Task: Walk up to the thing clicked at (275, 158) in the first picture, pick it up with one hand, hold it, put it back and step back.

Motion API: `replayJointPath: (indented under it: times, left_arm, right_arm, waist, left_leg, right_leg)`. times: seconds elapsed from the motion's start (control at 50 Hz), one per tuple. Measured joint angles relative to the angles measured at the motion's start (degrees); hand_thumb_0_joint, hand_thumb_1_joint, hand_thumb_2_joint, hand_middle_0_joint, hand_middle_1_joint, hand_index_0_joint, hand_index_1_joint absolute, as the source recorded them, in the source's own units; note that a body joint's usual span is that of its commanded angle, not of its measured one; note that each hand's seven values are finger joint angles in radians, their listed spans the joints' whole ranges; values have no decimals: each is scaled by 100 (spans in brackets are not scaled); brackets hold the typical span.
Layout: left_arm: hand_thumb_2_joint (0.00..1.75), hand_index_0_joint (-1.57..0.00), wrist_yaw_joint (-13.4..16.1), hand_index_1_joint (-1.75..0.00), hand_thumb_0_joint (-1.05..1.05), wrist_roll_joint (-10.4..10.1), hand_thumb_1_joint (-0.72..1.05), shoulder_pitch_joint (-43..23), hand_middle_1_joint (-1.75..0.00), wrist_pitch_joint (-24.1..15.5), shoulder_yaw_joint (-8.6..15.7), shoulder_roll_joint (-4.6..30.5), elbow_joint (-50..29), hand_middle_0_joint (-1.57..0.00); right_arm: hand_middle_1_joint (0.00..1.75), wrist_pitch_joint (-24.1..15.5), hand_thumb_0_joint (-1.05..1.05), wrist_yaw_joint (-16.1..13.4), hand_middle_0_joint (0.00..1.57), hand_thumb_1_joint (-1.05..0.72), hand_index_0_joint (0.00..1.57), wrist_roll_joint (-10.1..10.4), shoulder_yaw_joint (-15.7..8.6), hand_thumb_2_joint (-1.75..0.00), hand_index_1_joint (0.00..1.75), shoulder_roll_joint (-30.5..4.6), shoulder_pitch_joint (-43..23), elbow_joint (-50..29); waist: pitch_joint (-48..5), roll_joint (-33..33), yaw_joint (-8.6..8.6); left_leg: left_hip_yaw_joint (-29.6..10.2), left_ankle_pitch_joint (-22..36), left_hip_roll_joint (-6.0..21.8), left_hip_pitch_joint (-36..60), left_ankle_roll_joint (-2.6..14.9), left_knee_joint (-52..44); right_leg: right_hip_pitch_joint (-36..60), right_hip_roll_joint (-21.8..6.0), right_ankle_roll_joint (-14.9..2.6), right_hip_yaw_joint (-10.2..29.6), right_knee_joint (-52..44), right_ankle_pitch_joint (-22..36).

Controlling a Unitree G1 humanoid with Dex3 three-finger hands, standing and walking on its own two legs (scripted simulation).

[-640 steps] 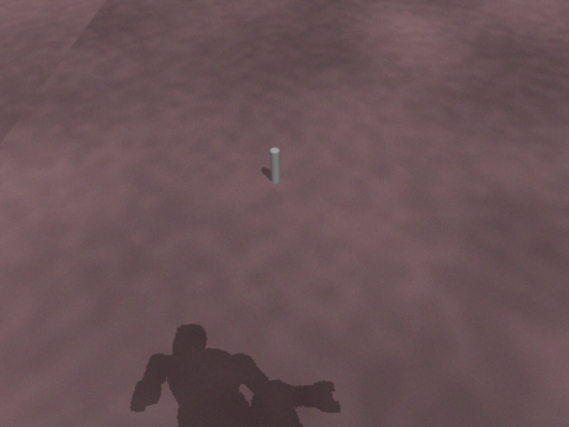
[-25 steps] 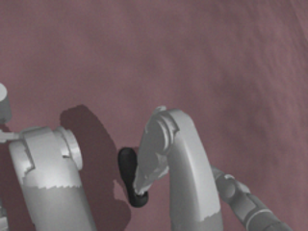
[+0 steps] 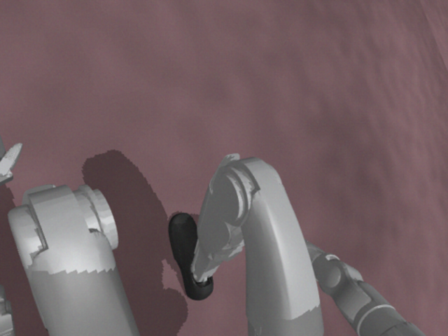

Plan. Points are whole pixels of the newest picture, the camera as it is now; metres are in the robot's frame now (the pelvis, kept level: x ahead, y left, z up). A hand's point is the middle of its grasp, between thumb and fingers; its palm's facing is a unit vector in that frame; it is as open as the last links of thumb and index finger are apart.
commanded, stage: close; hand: left
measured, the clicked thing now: out of the picture +0.41 +0.25 -0.18
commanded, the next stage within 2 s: settle in 0.32 s
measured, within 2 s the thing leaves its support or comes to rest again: leaves its support in 0.64 s
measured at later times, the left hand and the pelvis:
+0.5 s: hand out of the picture +0.40 +0.24 -0.17, palm faces +0.23 -0.97 -0.01, open 5.6 cm; pelvis +0.00 +0.00 +0.00, yaw +0 degrees
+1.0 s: hand out of the picture +0.39 +0.27 -0.10, palm faces +0.23 -0.97 -0.05, open 5.6 cm; pelvis +0.01 +0.00 +0.02, yaw +2 degrees
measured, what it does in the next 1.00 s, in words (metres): stands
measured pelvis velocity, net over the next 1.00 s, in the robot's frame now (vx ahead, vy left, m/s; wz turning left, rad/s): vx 0.01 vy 0.00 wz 0.04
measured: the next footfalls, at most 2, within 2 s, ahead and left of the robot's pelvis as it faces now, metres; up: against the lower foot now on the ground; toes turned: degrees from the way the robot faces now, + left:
none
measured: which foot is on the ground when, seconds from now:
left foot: down 0.00-1.00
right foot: down 0.00-1.00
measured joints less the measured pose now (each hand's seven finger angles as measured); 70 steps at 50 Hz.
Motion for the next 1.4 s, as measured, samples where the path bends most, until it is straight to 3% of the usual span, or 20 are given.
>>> replayJointPath:
  times: [0.1, 0.34, 0.42, 0.66, 0.84, 1.06, 1.4]
  left_arm:
    - [70, -60, 53, -66, 2, 24, 42, -29, -64, 26, -44, -23, -31, -67]
    - [90, -86, 154, -105, 3, 30, 20, -146, -103, 94, -64, 35, 65, -91]
    - [101, -94, 171, -116, 4, 36, 20, -176, -112, 72, -6, 42, 53, -98]
    - [109, -97, 121, -113, 5, 31, 16, -65, -110, 259, 33, -23, -375, -101]
    - [110, -98, 36, -113, 5, 17, 16, 116, -110, 733, -173, -285, -1199, -101]
    - [110, -98, -218, -113, 5, -68, 16, 395, -111, 1560, -465, -810, -2356, -102]
    - [111, -99, -1134, -112, 5, -510, 16, 594, -110, 2711, -519, -1502, -3472, -103]
  right_arm:
    - [30, 4, 0, 14, 21, -86, 20, 7, -18, -89, 30, 10, 8, 12]
    - [30, 16, 0, 38, 21, -87, 20, 10, 1, -89, 30, 8, 20, 6]
    - [30, 13, 0, 49, 21, -87, 20, 9, 15, -89, 30, 5, 21, 6]
    - [30, 57, 0, 44, 21, -88, 20, 46, -111, -90, 30, 16, 101, 27]
    - [30, 122, 0, 50, 21, -88, 20, 246, -470, -90, 30, 76, 337, 91]
    - [30, 247, 0, 8, 21, -88, 20, 717, -1127, -89, 30, 169, 695, 114]
    - [30, 418, 0, -361, 21, -89, 20, 1490, -1976, -89, 30, 347, 1048, 288]
  waist:
    - [-5, 25, -13]
    - [-10, 38, -70]
    - [6, 32, -74]
    - [-46, 78, -14]
    - [-401, 307, 131]
    - [-1080, 726, 403]
    - [-1876, 1266, 695]
  left_leg:
    - [16, -4, 11, -4, 3, -19]
    - [17, 13, 7, -28, -10, -41]
    - [7, 2, 13, -29, -14, -42]
    - [32, -9, 4, -35, -36, -84]
    - [197, 4, -1, -96, -5, -247]
    - [607, 95, 16, -214, 79, -616]
    - [1202, 87, 35, -226, 49, -1260]
  right_leg:
    - [-12, 2, -3, 10, -12, -1]
    - [-46, -1, -2, 11, -22, 12]
    - [-51, 6, -1, 3, -31, 12]
    - [-71, -16, -13, 18, -38, -17]
    - [-125, -83, -48, 115, -99, -97]
    - [-301, -202, -132, 385, -217, -184]
    - [-613, -358, -202, 849, -374, -391]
